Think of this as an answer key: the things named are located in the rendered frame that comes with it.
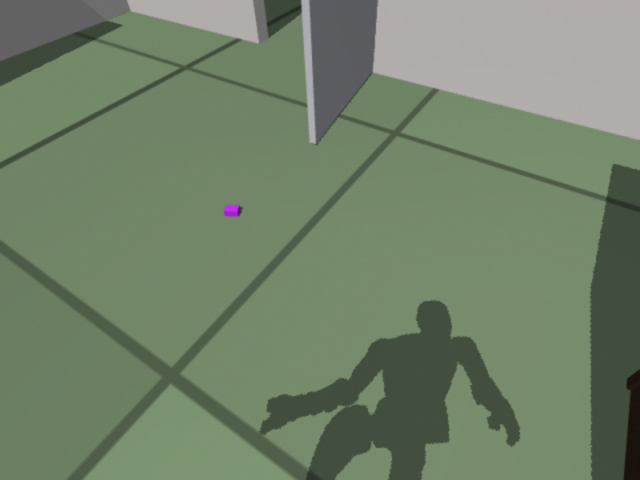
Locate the bookshelf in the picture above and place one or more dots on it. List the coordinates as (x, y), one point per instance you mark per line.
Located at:
(632, 458)

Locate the small box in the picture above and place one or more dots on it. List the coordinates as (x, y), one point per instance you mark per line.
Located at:
(232, 210)

